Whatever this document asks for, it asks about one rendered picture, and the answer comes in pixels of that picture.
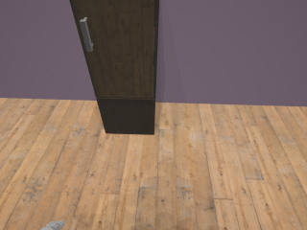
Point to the left robot hand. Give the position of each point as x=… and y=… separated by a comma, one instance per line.
x=54, y=225

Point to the cupboard door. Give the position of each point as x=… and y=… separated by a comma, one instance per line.
x=122, y=34

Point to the handle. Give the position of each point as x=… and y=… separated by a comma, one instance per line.
x=86, y=35

